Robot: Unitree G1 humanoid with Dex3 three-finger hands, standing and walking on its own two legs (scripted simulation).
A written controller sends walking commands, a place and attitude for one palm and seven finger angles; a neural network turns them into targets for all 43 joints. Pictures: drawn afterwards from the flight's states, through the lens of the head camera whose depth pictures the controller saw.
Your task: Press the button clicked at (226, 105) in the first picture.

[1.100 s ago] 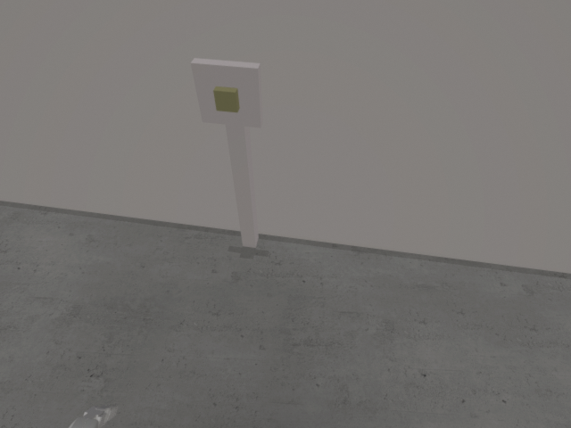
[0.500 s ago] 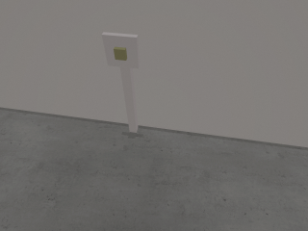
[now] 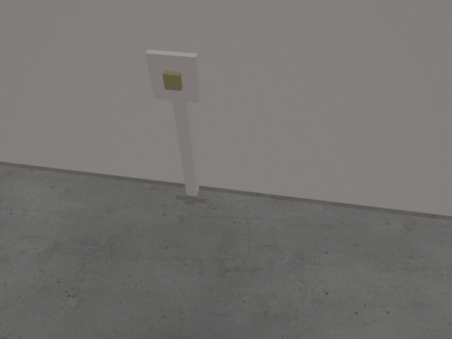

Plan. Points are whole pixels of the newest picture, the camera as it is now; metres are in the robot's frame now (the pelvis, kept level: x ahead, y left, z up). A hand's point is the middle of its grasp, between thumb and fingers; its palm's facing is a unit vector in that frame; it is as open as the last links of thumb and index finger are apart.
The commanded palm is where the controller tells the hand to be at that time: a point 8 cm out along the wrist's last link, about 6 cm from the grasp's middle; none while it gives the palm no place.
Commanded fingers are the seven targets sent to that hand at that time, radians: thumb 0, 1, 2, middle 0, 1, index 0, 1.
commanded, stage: look at it before walking up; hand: left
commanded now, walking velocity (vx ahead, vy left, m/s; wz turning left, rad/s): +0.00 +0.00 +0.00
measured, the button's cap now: (173, 80) +0.94 +0.25 -0.04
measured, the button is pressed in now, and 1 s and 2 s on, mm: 0 0 0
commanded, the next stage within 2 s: take the last steps up to it in 0.34 s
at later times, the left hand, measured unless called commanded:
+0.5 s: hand out of the picture +0.08 +0.24 -0.16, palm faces -0.02 -0.94 -0.33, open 7.4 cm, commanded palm none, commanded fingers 0.00 0.90 0.90 -0.20 -0.30 -0.20 -0.30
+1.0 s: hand out of the picture +0.11 +0.25 -0.19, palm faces +0.00 -0.99 -0.14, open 7.4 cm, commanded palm none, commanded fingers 0.00 0.90 0.90 -0.20 -0.30 -0.20 -0.30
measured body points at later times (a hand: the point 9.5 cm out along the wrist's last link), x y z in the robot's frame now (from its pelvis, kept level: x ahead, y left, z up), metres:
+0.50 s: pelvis +0.01 +0.00 +0.00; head +0.02 +0.00 +0.45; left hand +0.08 +0.29 -0.13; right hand +0.08 -0.29 -0.14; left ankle +0.00 +0.13 -0.75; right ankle +0.01 -0.12 -0.75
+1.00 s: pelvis +0.13 +0.08 +0.00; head +0.15 +0.10 +0.45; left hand +0.11 +0.30 -0.17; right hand +0.04 -0.13 -0.14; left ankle +0.05 +0.13 -0.75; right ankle +0.10 -0.06 -0.66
